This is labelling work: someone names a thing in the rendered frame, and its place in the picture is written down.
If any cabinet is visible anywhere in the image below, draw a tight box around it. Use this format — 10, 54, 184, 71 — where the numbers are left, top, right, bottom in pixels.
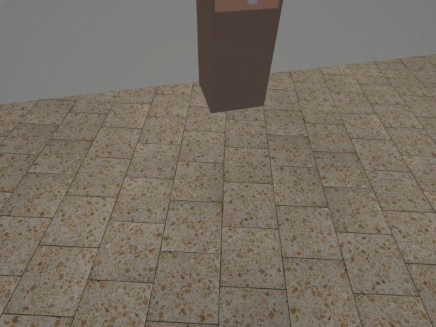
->
196, 0, 283, 113

